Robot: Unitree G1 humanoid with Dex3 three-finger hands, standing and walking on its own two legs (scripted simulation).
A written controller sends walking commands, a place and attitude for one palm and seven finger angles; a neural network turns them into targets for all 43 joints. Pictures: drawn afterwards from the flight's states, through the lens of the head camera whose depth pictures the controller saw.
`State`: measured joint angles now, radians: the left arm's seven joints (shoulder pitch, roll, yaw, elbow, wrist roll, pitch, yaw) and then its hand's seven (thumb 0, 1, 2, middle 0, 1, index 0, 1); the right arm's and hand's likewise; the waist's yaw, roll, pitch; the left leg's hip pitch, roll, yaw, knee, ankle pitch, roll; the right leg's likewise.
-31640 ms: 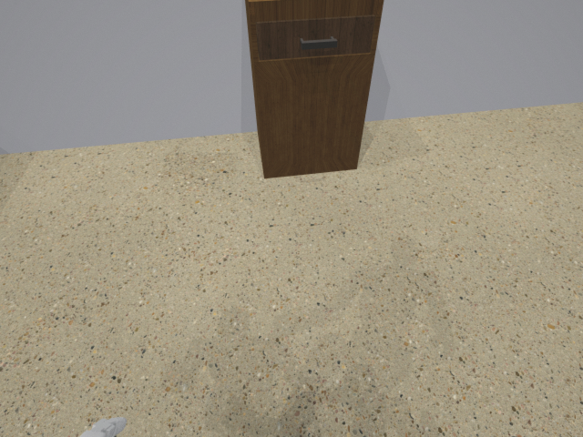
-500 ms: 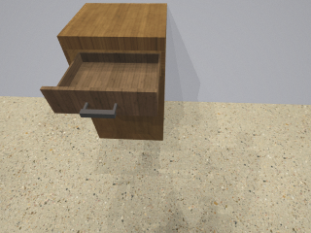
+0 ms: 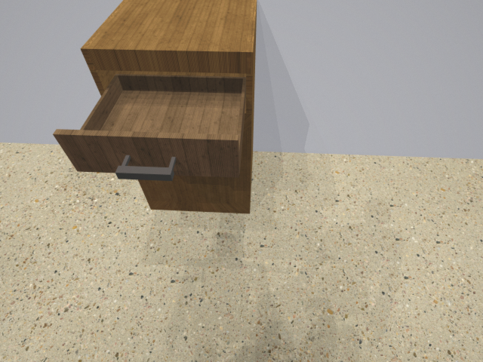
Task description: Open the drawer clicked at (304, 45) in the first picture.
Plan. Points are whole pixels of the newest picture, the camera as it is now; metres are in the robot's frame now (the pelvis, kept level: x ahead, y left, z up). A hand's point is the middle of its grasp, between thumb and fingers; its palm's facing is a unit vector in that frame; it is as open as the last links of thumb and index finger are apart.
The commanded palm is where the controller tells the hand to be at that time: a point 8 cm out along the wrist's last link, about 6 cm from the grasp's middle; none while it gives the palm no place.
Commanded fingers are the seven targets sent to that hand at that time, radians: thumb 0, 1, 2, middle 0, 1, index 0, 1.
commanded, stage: look to check the result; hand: left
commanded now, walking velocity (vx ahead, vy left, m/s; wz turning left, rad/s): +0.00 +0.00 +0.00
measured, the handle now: (147, 166) +0.56 +0.28 -0.08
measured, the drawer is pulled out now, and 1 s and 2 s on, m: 0.30 0.30 0.30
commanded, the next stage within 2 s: stand and wait in 0.28 s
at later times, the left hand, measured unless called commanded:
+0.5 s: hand out of the picture +0.03 +0.18 -0.17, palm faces +0.03 -0.97 -0.22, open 7.4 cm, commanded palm none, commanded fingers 0.00 0.90 0.90 -0.20 -0.30 -0.20 -0.30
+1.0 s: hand out of the picture +0.04 +0.19 -0.17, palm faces +0.02 -0.97 -0.24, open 7.4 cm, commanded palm none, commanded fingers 0.00 0.90 0.90 -0.20 -0.30 -0.20 -0.30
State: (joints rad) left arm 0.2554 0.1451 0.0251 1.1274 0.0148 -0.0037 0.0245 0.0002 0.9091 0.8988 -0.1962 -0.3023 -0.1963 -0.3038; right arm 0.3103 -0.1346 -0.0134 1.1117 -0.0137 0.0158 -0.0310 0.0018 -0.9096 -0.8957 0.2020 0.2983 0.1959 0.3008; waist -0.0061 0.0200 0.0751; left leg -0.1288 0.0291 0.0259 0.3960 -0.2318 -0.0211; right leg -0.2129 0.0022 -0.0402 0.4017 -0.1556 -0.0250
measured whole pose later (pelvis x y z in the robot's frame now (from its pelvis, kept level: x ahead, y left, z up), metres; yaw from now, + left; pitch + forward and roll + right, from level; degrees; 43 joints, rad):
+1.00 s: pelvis +0.01 +0.00 +0.00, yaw +0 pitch -2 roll +0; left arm 0.20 0.18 0.03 1.13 0.01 -0.01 0.02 0.00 0.91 0.90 -0.20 -0.30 -0.20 -0.30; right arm 0.25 -0.17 -0.02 1.12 -0.01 0.01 -0.03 0.00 -0.91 -0.90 0.20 0.30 0.20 0.30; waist -0.01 0.02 0.08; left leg -0.10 0.04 0.03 0.35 -0.23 -0.03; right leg -0.19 0.01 -0.04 0.37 -0.16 -0.03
